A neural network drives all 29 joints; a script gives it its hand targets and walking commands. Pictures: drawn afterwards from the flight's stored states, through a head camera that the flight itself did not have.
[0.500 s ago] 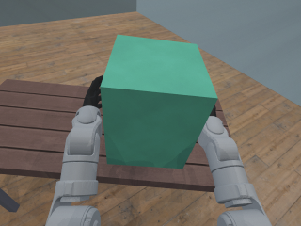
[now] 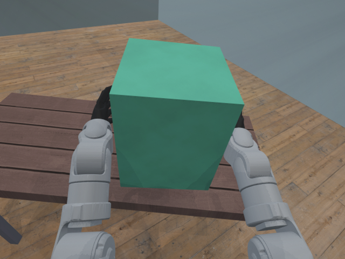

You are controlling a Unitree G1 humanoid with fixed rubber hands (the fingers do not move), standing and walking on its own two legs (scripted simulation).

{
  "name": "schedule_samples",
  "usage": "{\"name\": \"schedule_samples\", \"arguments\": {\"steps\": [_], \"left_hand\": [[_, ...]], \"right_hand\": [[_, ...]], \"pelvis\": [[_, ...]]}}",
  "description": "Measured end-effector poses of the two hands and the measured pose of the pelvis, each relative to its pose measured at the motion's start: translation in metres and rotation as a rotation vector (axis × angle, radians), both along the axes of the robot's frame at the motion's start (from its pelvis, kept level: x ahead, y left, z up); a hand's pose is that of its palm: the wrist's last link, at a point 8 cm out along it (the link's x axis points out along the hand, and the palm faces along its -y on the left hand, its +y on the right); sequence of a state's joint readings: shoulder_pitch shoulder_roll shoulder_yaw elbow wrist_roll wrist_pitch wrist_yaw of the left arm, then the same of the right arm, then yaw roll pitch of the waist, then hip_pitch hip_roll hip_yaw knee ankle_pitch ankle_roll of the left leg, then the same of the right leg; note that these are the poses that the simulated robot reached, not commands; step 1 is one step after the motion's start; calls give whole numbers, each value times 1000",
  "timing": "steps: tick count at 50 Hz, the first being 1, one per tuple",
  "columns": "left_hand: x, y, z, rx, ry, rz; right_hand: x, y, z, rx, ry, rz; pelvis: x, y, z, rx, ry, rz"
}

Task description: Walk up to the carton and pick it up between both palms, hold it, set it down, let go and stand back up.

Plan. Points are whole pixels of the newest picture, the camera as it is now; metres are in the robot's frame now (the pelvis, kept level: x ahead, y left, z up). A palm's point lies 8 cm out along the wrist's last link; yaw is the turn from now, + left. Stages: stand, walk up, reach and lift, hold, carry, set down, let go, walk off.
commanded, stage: hold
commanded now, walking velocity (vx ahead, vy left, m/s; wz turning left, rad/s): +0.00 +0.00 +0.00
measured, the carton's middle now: (170, 116) +0.38 +0.00 +0.18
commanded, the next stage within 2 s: none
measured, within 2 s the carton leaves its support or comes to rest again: neither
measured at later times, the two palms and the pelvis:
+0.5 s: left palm (100, 120) +0.36 +0.15 +0.17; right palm (232, 128) +0.36 -0.14 +0.16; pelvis +0.01 +0.00 +0.00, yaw +0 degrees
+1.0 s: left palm (98, 122) +0.36 +0.16 +0.17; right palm (230, 127) +0.36 -0.14 +0.16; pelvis +0.01 +0.00 +0.00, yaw +1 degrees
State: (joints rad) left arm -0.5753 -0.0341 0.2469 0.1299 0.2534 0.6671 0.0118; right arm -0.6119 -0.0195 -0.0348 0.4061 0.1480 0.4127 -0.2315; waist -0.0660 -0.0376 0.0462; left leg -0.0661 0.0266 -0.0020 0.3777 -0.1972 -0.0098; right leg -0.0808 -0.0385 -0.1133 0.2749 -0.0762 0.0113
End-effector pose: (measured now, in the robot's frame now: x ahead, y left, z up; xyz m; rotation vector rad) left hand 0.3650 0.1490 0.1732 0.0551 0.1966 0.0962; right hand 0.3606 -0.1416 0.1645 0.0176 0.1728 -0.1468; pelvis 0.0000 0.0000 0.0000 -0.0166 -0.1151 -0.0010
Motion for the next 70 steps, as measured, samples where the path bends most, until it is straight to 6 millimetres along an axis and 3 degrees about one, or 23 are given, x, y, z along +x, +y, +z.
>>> {"name": "schedule_samples", "arguments": {"steps": [70], "left_hand": [[-3, 8, 0, -1, -6, 17]], "right_hand": [[3, 8, 2, 16, -22, 15]], "pelvis": [[6, 2, -1, -7, -11, 7]]}}
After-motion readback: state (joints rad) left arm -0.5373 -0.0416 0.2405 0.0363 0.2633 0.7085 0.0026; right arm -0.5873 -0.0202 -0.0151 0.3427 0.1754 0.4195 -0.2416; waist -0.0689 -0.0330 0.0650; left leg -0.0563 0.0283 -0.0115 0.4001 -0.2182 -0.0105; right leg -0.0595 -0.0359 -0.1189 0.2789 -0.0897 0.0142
